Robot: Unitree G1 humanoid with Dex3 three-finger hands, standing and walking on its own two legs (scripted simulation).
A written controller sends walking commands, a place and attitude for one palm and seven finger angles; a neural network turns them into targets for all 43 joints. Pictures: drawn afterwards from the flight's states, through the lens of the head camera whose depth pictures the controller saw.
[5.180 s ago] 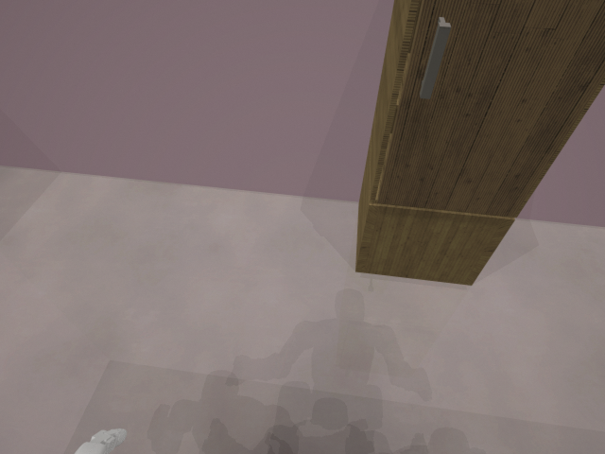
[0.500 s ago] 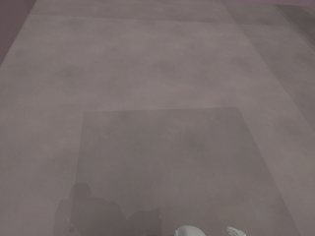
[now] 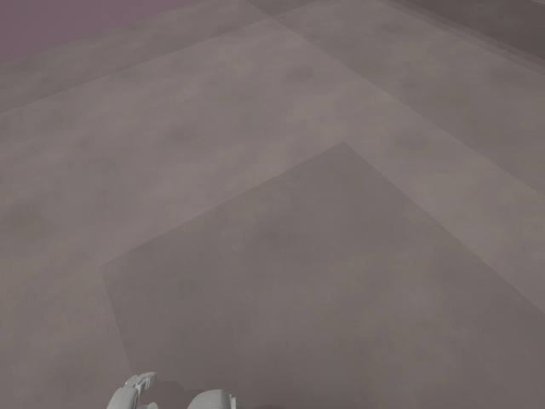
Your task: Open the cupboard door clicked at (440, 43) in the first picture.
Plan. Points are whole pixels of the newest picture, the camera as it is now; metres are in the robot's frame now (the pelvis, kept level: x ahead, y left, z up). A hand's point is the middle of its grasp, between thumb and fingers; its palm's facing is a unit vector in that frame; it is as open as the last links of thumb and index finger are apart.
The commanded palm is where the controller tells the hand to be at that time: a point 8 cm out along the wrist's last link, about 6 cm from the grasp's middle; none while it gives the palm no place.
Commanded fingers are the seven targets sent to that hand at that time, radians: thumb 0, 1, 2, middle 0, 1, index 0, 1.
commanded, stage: walk to a spot facing it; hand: left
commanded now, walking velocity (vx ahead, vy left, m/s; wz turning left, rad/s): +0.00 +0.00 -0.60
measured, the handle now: out of the picture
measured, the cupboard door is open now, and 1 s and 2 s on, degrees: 0 0 0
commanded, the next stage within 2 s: turn to face it in 1.10 s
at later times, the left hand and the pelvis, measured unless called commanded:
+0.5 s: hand out of the picture +0.07 +0.24 -0.18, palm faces -0.16 -0.96 -0.21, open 7.3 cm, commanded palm none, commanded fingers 0.00 0.90 0.90 -0.20 -0.30 -0.20 -0.30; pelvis +0.00 +0.04 +0.00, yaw -16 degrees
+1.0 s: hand (245, 347) +0.24 +0.07 -0.15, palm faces -0.62 -0.74 -0.24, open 7.4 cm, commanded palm none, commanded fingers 0.00 0.90 0.90 -0.20 -0.30 -0.20 -0.30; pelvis +0.01 -0.01 -0.01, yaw -37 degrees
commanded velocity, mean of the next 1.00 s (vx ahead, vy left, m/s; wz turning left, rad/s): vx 0.10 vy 0.00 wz -0.58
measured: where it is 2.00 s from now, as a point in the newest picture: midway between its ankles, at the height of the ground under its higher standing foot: outside the picture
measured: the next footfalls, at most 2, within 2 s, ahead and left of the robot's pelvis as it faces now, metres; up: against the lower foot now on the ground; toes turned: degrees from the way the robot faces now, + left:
left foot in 0.48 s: +0.05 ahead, +0.14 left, +0.00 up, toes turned -15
right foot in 1.00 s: -0.03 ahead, -0.12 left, +0.00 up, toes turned -44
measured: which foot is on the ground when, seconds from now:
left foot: up 0.00-0.46, down 0.48-1.00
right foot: down 0.00-0.48, up 0.50-0.98, down 1.00-1.00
